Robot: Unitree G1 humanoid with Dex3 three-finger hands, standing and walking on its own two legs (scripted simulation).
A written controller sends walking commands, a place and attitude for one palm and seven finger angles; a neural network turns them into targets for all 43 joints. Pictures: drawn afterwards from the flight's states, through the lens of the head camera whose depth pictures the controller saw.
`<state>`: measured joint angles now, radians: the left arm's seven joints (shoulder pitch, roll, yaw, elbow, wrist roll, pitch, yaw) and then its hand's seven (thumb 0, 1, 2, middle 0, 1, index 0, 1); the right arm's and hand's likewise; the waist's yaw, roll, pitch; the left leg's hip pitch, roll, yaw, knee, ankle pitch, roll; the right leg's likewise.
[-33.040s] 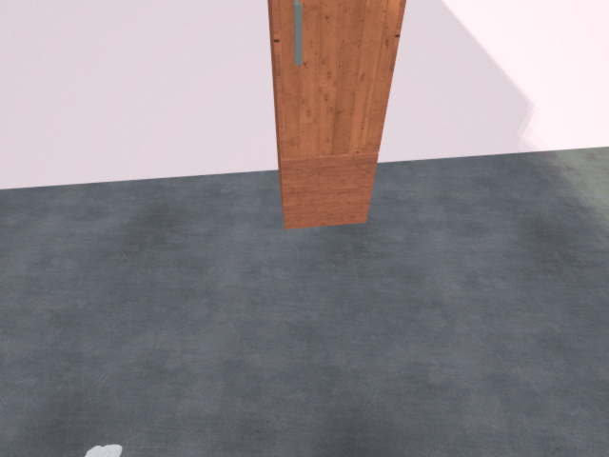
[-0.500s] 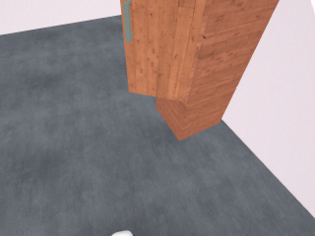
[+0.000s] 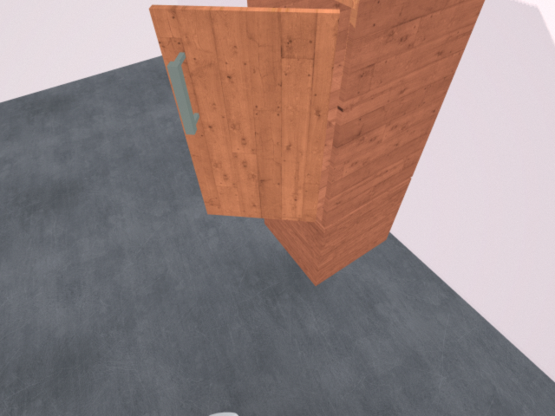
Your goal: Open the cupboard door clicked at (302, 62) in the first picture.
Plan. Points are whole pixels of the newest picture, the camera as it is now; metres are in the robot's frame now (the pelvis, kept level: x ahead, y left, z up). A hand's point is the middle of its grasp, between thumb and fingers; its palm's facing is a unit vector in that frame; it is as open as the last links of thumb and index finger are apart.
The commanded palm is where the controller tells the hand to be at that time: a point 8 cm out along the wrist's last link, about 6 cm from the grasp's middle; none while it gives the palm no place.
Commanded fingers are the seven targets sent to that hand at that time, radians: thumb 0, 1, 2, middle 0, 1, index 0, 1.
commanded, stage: come to a stop and stand still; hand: left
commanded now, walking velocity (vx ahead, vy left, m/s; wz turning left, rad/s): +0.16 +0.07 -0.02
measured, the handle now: (186, 95) +0.69 +0.23 +0.09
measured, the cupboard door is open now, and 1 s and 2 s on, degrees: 50 50 50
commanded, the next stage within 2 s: look again from close up in 1.00 s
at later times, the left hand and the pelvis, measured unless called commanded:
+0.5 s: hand out of the picture +0.13 +0.25 -0.18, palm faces +0.02 -0.97 -0.22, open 7.4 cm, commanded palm none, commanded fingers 0.00 0.90 0.90 -0.20 -0.30 -0.20 -0.30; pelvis +0.08 +0.05 +0.00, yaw -3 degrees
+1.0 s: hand out of the picture +0.11 +0.20 -0.18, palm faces -0.02 -0.98 -0.20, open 7.3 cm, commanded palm none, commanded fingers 0.00 0.90 0.90 -0.20 -0.30 -0.20 -0.30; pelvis +0.07 +0.02 +0.00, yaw -2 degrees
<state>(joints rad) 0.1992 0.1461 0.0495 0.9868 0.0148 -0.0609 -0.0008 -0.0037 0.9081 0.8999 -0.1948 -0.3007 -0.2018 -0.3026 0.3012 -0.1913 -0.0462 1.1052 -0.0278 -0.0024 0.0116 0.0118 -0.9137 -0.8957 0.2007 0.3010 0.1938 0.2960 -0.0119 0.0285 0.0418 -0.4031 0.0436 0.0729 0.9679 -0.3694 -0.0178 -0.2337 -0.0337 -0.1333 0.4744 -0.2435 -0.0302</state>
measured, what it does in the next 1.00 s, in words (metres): steps on the spot: left foot, then right foot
